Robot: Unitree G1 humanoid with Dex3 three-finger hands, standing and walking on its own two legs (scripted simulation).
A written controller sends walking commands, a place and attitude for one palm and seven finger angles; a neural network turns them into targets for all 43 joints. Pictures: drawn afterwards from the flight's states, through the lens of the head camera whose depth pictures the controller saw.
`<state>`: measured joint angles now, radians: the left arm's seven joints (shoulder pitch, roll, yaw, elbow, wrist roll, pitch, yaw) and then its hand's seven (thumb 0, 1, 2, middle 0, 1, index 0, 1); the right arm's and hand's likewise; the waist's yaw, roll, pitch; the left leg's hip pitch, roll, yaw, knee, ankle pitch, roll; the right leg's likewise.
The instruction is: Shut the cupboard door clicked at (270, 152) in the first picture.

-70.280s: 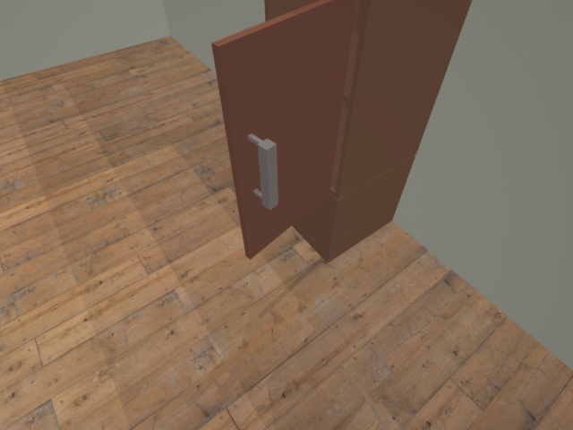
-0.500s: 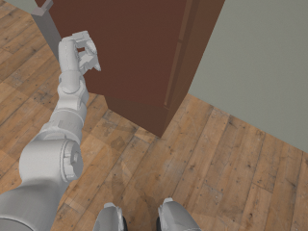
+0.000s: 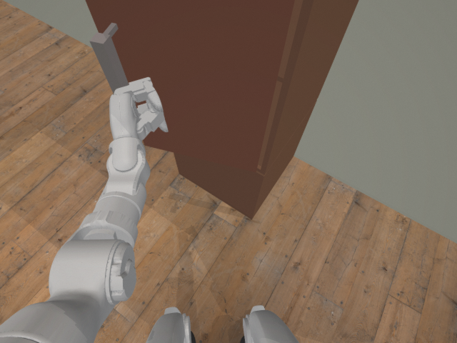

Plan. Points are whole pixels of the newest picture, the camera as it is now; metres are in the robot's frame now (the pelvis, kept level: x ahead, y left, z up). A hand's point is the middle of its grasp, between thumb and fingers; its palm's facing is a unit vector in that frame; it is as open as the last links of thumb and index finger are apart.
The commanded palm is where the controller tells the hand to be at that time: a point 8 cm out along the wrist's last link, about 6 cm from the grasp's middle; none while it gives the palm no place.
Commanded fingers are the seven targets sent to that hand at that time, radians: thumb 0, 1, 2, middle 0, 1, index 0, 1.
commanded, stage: draw the hand back to the body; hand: left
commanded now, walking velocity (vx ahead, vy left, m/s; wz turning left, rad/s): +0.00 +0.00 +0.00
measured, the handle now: (120, 70) +0.64 +0.17 +0.06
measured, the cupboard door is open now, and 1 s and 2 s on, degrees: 19 19 19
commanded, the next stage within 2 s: step back with the hand held close in 1.46 s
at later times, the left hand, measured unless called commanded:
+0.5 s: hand (77, 177) +0.34 +0.16 +0.15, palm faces +0.05 -0.99 -0.16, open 3.1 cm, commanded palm +0.31 +0.22 +0.17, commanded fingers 0.00 0.90 0.90 -0.97 -1.14 -0.97 -1.14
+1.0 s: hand out of the picture +0.23 +0.28 +0.23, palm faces +0.42 -0.83 -0.37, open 5.5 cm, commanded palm +0.18 +0.31 +0.25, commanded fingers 0.00 0.90 0.90 -0.28 -0.39 -0.28 -0.39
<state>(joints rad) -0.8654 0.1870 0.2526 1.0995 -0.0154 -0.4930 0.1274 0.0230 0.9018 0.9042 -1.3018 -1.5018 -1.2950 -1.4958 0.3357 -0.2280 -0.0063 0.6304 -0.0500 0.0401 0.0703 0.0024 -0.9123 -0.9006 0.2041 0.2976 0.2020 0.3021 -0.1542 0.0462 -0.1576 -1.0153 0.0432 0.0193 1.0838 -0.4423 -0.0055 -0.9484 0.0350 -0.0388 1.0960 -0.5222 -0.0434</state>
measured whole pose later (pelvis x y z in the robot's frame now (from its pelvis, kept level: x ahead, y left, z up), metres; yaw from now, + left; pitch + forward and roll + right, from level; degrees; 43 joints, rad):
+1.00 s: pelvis +0.03 +0.02 +0.09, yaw +1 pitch -3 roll +0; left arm 0.39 0.33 0.27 -0.29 -0.07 -0.04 0.09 0.02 0.90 0.90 -0.55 -0.68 -0.55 -0.67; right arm 0.20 -0.21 0.06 0.59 0.02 -0.01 -0.07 0.01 -0.91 -0.90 0.21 0.30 0.21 0.30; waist 0.06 0.07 -0.03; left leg -0.15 -0.01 0.03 0.44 -0.24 0.02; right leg -0.07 0.00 -0.03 0.41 -0.29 -0.01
